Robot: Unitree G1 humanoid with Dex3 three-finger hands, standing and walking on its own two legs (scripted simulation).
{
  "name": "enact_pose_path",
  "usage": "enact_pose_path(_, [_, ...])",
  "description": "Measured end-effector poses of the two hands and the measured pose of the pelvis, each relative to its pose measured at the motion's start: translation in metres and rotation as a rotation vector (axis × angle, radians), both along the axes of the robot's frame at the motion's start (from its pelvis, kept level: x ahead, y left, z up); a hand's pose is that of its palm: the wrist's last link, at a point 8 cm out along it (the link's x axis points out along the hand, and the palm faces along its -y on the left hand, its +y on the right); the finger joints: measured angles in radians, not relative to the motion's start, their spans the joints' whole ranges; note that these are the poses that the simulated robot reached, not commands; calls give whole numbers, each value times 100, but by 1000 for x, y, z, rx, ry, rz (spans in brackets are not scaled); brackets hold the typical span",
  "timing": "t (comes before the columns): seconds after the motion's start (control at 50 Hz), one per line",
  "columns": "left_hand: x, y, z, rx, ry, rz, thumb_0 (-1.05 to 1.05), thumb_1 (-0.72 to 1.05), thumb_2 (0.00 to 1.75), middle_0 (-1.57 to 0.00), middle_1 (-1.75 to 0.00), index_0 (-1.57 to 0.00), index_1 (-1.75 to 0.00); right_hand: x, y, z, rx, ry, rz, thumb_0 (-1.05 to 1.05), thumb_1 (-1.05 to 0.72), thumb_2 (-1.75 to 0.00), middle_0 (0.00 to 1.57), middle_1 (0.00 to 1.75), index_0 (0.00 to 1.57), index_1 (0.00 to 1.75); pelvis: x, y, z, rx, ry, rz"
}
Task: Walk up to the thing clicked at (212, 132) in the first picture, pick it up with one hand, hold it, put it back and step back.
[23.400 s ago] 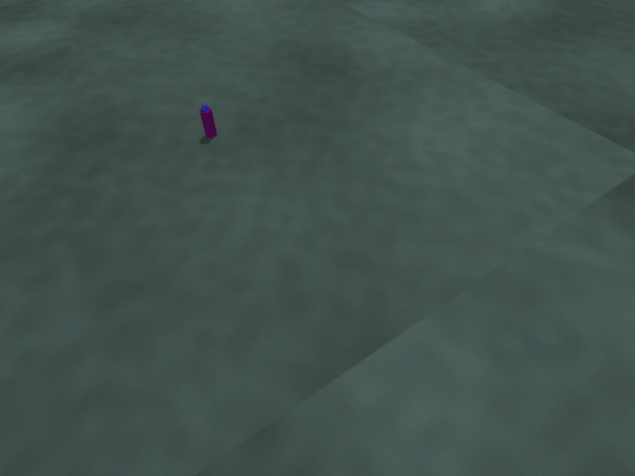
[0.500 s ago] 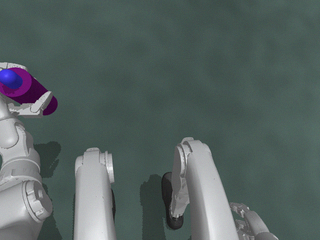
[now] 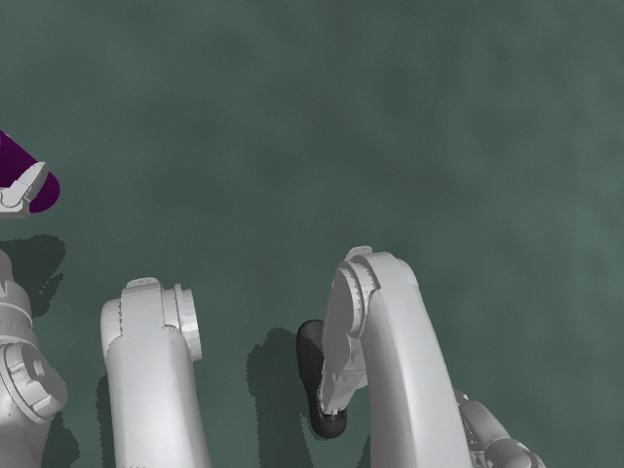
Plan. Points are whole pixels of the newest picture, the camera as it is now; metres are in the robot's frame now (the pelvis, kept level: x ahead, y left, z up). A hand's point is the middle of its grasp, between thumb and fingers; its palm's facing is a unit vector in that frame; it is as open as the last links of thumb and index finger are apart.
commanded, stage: crouch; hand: left
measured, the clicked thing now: out of the picture +0.46 +0.30 -0.09
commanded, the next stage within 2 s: lower in 0.30 s
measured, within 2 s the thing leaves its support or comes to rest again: neither
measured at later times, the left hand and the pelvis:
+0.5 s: hand (2, 168) +0.47 +0.31 -0.13, palm faces +0.43 -0.90 -0.03, open 9.2 cm; pelvis +0.00 +0.00 -0.02, yaw -2 degrees
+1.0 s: hand (24, 183) +0.47 +0.31 -0.19, palm faces +0.44 -0.90 -0.03, open 9.2 cm; pelvis -0.01 +0.01 -0.03, yaw -5 degrees
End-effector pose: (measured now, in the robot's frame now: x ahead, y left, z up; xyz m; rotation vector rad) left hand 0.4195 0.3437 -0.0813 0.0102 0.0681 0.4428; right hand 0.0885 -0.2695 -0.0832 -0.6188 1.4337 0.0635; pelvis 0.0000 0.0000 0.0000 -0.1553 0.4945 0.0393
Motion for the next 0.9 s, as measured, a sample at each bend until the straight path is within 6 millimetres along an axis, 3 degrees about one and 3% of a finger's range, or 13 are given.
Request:
enact_pose_path(0.5, [8, 6, -46, -3, 8, 2, -6, -40, 108, -78, -115, -83, -121, -8, -1, -4, -52, 62, 77, 0, -90, -90, 20, 30, 20, 30, -2, 5, -23, -45, -62, -21])
enact_pose_path(0.76, [8, -2, -87, -38, 33, 19, -6, -40, 109, -79, -114, -84, -120, -3, 2, 2, -95, 79, 157, 0, -91, -90, 20, 30, 20, 30, -4, 8, -31, -75, -112, -38])
enact_pose_path(0.9, [8, 3, -98, -10, 29, 18, -6, -40, 109, -79, -114, -84, -120, -2, 2, 5, -116, 110, 207, 0, -91, -90, 20, 30, 20, 30, -5, 9, -33, -90, -131, -44])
